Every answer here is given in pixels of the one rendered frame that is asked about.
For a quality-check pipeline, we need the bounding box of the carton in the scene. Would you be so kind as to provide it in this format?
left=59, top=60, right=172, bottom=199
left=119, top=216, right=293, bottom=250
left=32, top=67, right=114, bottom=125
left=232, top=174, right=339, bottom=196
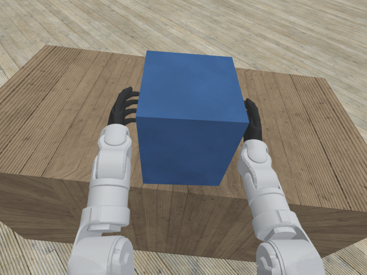
left=136, top=50, right=249, bottom=186

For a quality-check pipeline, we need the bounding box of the robot left hand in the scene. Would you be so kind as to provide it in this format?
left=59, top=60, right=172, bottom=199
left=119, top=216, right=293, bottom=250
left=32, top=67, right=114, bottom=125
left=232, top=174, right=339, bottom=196
left=107, top=87, right=139, bottom=126

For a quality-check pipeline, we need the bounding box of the robot right hand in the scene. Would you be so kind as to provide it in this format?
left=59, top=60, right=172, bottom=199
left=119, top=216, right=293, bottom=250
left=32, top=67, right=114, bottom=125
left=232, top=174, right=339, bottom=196
left=243, top=98, right=262, bottom=142

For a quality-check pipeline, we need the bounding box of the pedestal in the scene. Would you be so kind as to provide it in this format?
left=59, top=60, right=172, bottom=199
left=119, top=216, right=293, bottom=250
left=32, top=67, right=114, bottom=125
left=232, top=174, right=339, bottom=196
left=0, top=45, right=367, bottom=262

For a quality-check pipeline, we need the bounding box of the left robot forearm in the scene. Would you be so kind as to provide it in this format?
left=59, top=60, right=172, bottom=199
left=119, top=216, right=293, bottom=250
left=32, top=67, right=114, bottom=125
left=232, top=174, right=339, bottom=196
left=67, top=124, right=132, bottom=275

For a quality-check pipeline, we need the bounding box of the robot left upper arm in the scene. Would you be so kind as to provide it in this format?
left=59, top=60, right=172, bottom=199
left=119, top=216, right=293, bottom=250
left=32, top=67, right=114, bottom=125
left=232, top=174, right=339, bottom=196
left=68, top=235, right=135, bottom=275

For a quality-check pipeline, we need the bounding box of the right robot forearm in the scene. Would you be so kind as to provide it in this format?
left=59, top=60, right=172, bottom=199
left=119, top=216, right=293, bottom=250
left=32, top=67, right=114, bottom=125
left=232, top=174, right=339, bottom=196
left=237, top=139, right=326, bottom=275

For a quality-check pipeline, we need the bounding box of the robot right upper arm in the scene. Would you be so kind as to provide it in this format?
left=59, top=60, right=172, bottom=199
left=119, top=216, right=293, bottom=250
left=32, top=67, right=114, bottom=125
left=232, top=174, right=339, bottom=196
left=256, top=239, right=325, bottom=275

